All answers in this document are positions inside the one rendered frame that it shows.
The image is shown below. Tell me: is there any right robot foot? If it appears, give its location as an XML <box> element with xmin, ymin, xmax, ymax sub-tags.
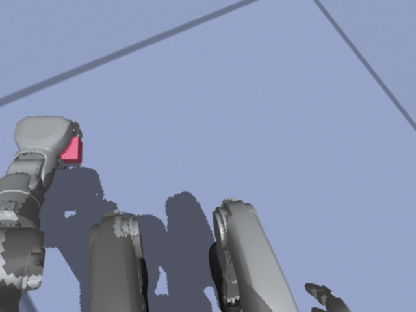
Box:
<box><xmin>209</xmin><ymin>243</ymin><xmax>242</xmax><ymax>312</ymax></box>

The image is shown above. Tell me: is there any left robot hand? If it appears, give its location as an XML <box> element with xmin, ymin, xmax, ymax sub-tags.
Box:
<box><xmin>14</xmin><ymin>116</ymin><xmax>83</xmax><ymax>170</ymax></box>

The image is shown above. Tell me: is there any right robot hand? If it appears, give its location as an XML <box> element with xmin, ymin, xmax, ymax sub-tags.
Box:
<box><xmin>305</xmin><ymin>283</ymin><xmax>351</xmax><ymax>312</ymax></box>

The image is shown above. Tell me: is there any left robot arm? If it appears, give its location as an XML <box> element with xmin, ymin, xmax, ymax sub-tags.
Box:
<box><xmin>0</xmin><ymin>148</ymin><xmax>57</xmax><ymax>312</ymax></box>

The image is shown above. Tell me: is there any small box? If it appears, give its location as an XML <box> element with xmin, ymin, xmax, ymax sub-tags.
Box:
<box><xmin>59</xmin><ymin>137</ymin><xmax>83</xmax><ymax>164</ymax></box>

